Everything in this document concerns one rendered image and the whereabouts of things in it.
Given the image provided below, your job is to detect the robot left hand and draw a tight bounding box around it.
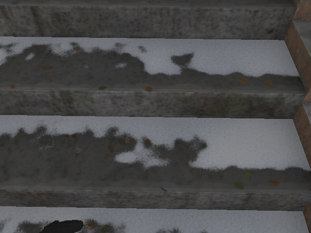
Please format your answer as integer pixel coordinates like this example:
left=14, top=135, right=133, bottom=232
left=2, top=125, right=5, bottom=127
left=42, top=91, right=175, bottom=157
left=39, top=219, right=84, bottom=233

